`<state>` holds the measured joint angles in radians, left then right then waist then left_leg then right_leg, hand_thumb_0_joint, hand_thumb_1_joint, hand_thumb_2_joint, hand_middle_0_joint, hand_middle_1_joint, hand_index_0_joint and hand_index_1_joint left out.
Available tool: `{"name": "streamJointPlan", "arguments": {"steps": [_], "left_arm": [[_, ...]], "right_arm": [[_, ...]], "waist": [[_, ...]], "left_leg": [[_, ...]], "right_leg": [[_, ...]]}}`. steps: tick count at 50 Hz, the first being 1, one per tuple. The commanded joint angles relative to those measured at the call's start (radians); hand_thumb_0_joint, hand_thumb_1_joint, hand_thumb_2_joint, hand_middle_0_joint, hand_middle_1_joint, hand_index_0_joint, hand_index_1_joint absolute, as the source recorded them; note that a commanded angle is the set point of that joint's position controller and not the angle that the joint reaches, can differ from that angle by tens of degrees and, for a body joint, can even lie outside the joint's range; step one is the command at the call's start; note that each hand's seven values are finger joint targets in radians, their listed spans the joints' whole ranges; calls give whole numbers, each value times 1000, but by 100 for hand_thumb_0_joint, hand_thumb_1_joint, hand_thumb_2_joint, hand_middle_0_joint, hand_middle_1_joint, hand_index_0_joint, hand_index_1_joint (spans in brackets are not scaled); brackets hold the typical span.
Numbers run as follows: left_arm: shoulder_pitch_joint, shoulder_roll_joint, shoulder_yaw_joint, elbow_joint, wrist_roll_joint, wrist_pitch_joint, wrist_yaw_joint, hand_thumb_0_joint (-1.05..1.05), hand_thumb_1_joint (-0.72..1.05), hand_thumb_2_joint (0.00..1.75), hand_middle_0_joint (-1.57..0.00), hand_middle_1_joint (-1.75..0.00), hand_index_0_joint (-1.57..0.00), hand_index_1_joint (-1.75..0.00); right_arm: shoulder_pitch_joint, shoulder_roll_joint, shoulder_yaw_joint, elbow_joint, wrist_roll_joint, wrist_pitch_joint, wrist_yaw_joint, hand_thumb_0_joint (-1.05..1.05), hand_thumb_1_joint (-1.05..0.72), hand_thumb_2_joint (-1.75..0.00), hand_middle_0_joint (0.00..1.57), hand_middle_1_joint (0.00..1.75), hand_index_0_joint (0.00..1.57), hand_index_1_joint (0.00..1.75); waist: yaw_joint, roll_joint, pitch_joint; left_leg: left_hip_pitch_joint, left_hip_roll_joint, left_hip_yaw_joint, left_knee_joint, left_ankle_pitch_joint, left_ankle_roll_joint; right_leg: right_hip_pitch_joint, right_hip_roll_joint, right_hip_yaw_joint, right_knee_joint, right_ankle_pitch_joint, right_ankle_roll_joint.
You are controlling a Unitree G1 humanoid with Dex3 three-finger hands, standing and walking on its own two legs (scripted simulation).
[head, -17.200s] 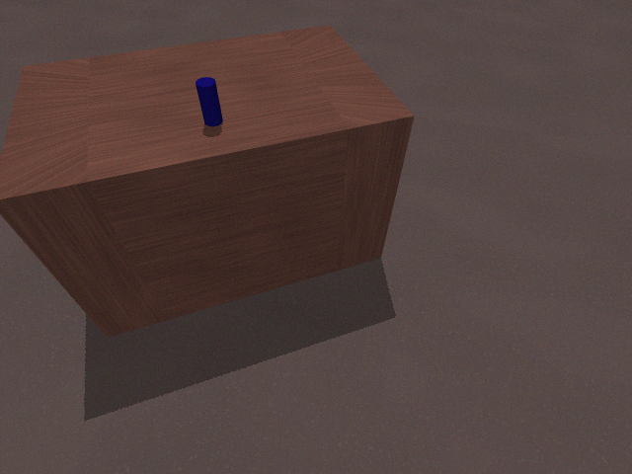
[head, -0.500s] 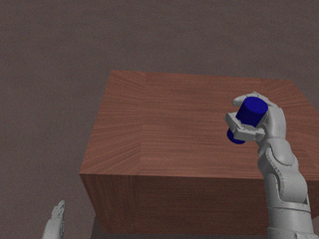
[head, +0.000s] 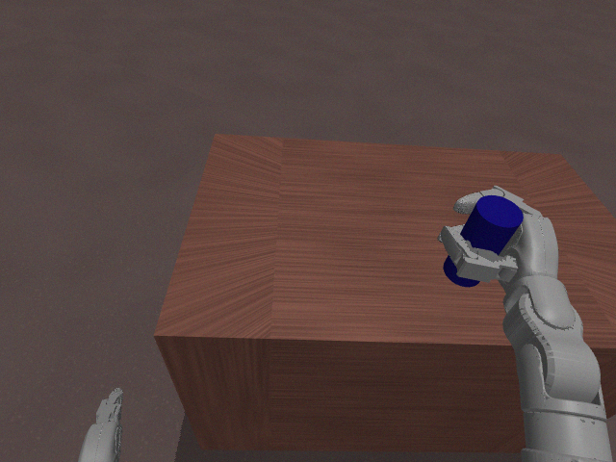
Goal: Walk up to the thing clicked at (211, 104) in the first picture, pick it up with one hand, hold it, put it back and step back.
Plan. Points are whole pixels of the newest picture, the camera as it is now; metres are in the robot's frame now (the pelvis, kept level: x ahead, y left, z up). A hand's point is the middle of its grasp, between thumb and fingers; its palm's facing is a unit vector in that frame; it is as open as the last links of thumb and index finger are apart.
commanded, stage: hold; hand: right
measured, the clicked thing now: (479, 244) +0.33 -0.19 +0.16
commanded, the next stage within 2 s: crouch in 1.54 s
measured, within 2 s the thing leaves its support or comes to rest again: neither
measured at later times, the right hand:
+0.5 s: hand (474, 243) +0.33 -0.18 +0.17, palm faces +0.18 +0.98 +0.01, open 6.3 cm
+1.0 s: hand (475, 234) +0.33 -0.18 +0.18, palm faces +0.19 +0.98 -0.01, open 6.3 cm
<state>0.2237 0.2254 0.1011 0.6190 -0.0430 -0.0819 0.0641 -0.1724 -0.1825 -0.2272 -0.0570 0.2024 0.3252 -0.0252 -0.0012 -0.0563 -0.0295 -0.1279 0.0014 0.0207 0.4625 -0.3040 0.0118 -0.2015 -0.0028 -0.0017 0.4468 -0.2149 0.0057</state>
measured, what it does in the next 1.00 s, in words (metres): stands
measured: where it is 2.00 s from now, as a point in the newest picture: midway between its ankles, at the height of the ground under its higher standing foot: outside the picture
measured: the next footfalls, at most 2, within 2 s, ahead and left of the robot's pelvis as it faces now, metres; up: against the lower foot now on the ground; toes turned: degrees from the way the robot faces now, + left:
none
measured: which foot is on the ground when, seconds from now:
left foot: down 0.00-1.00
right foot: down 0.00-1.00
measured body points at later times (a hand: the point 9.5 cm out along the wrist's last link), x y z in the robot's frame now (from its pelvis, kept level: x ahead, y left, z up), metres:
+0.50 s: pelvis -0.01 -0.01 +0.00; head -0.03 +0.02 +0.45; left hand +0.15 +0.25 -0.09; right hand +0.31 -0.23 +0.17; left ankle -0.03 +0.11 -0.74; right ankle +0.02 -0.13 -0.74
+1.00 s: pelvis +0.00 +0.00 +0.00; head -0.02 +0.02 +0.45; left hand +0.15 +0.26 -0.09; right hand +0.31 -0.23 +0.18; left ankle -0.03 +0.11 -0.74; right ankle +0.02 -0.13 -0.74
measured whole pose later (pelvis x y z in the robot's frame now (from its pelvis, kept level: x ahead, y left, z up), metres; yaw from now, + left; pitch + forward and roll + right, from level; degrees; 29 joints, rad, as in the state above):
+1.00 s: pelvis +0.00 +0.00 +0.00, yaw +0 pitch -2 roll +0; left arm 0.23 0.23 0.10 0.66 -0.04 -0.11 0.06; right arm -0.19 -0.19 -0.22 -0.07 0.19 0.31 -0.05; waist 0.00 -0.05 -0.02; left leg -0.12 0.00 0.01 0.45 -0.29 0.01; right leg -0.19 -0.01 -0.01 0.44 -0.21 0.00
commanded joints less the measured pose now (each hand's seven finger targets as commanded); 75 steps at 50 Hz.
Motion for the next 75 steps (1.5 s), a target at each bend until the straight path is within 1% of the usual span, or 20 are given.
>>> {"name": "streamJointPlan", "arguments": {"steps": [1, 4, 6, 7, 12, 13, 15, 20, 24, 26, 31, 33, 40, 50, 52, 53, 60, 67, 72, 75], "left_arm": [[-115, 123, 46, -148, 2, -57, 9, 0, -55, 6, -6, -6, -6, -6], [-122, 133, 53, -153, 3, -58, 9, 0, -55, 5, -6, -6, -5, -6], [-126, 148, 65, -160, 5, -59, 13, 0, -55, 5, -6, -6, -6, -6], [-116, 106, 28, -133, 4, -57, 7, 0, -55, 5, -5, -6, -6, -6], [-146, 128, 48, -131, 3, -64, 4, 0, -54, 5, -5, -6, -6, -6], [-146, 103, 18, -125, 3, -64, -1, 0, -55, 5, -5, -6, -6, -6], [-121, 105, 32, -116, 2, -64, -2, 0, -54, 5, -5, -6, -6, -6], [-111, 135, 56, -157, 5, -66, -5, 0, -55, 5, -5, -6, -6, -6], [-142, 150, 71, -183, 7, -82, 4, 0, -55, 6, -5, -6, -5, -6], [-136, 108, 27, -153, 8, -78, 5, 0, -55, 5, -5, -6, -5, -6], [-177, 106, 17, -145, 6, -82, 9, 0, -55, 5, -5, -6, -5, -6], [-161, 145, 53, -149, 8, -84, 13, 0, -54, 5, -5, -6, -6, -5], [-77, 130, 50, -168, 10, -82, 6, 0, -54, 5, -5, -6, -6, -6], [-211, 132, 39, -149, 7, -91, 3, 0, -55, 6, -6, -6, -5, -6], [-184, 108, 20, -105, 5, -86, 2, 0, -55, 5, -5, -6, -5, -6], [-214, 144, 45, -164, 7, -90, 7, 0, -55, 5, -5, -6, -5, -6], [-71, 106, 31, -172, 7, -64, 1, 0, -55, 6, -5, -6, -5, -6], [-153, 97, 24, -131, 2, -69, -3, 0, -55, 6, -6, -6, -5, -6], [-187, 171, 70, -162, 5, -84, 7, 0, -55, 5, -6, -6, -5, -6], [-104, 109, 32, -151, 5, -74, 3, 0, -55, 5, -5, -6, -5, -6]], "right_arm": [[-383, -175, -67, -248, 14, -95, -6, 0, -60, -134, 138, 144, 140, 144], [-374, -202, -82, -269, 9, -93, -5, 0, -59, -134, 138, 144, 140, 144], [-389, -181, -57, -279, 9, -92, -5, 0, -59, -133, 137, 143, 139, 143], [-384, -150, -23, -263, 5, -84, -2, 0, -58, -132, 137, 142, 138, 142], [-371, -162, -41, -197, 6, -55, 5, 0, -56, -134, 137, 144, 139, 144], [-377, -155, -34, -208, 5, -54, 5, 0, -56, -134, 136, 144, 138, 144], [-345, -133, -32, -159, 8, -45, 9, 0, -56, -133, 136, 143, 138, 143], [-391, -201, -95, -266, 10, -62, -11, 0, -55, -134, 138, 145, 140, 145], [-396, -178, -66, -303, 3, -95, -26, 0, -59, -136, 141, 147, 143, 147], [-363, -158, -44, -295, 0, -100, -25, 0, -59, -136, 141, 147, 143, 147], [-336, -118, -5, -228, 5, -90, -7, 0, -56, -136, 140, 147, 142, 147], [-335, -125, -12, -216, 3, -81, 0, 0, -56, -134, 138, 145, 140, 145], [-383, -201, -98, -274, 5, -93, -17, 0, -60, -136, 140, 146, 142, 146], [-360, -101, 23, -209, -1, -82, -1, 0, -55, -135, 138, 146, 140, 146], [-366, -126, -4, -180, 1, -74, 3, 0, -55, -134, 137, 144, 139, 144], [-403, -177, -58, -211, 5, -78, -3, 0, -56, -133, 137, 144, 139, 144], [-371, -209, -115, -247, 5, -97, -23, 0, -62, -135, 141, 146, 143, 146], [-393, -108, 24, -280, 2, -82, 2, 0, -56, -135, 139, 146, 141, 146], [-379, -171, -48, -237, 6, -68, 0, 0, -57, -133, 137, 143, 139, 143], [-348, -174, -88, -212, 13, -68, -9, 0, -58, -132, 138, 143, 139, 143]], "waist": [[2, 105, -166], [-8, 64, -208], [5, 79, -201], [3, 65, -186], [4, 68, -148], [-4, 40, -128], [5, 83, -137], [-11, 59, -188], [-3, 42, -196], [-11, 55, -183], [1, 82, -140], [14, 73, -164], [5, 84, -219], [5, 84, -172], [-5, 79, -171], [-9, 102, -203], [-8, 88, -186], [12, 20, -155], [7, 100, -197], [-9, 130, -212]], "left_leg": [[-52, 5, 12, -79, 325, -30], [-39, 8, 10, -72, 344, -27], [-47, 8, 9, -76, 347, -29], [-50, 9, 9, -75, 358, -29], [-71, -2, 18, -93, 241, -20], [-77, -3, 18, -98, 210, -15], [-73, -2, 20, -95, 246, -21], [-40, 1, 13, -91, 263, -18], [-49, -6, 16, -83, 248, -11], [-41, -2, 13, -83, 271, -15], [-66, -4, 13, -93, 230, -19], [-70, -5, 15, -90, 240, -18], [-31, -2, 15, -85, 304, -24], [-53, -4, 15, -83, 297, -21], [-49, -4, 16, -83, 292, -22], [-33, -2, 15, -89, 285, -24], [-19, 6, 7, -88, 324, -27], [-68, 3, 6, -85, 344, -23], [-44, -4, 17, -87, 297, -23], [-14, 0, 20, -81, 345, -32]], "right_leg": [[151, 7, -17, -18, 213, -38], [171, 8, -19, -16, 237, -36], [176, 8, -17, -15, 233, -36], [171, 9, -19, -15, 240, -37], [144, -1, -12, -45, 144, -31], [129, -1, -12, -53, 120, -28], [133, 2, -14, -45, 151, -33], [152, 4, -20, -39, 169, -31], [170, -8, -13, -38, 165, -25], [159, -2, -16, -31, 183, -29], [135, -5, -13, -43, 142, -29], [155, -7, -11, -46, 152, -29], [181, 0, -17, -29, 202, -32], [158, -6, -11, -34, 206, -30], [154, -4, -10, -33, 205, -29], [152, -2, -9, -31, 195, -31], [153, 10, -30, -24, 210, -31], [177, 1, -22, -30, 240, -30], [174, -6, -8, -31, 204, -31], [168, 1, -13, -18, 240, -34]]}}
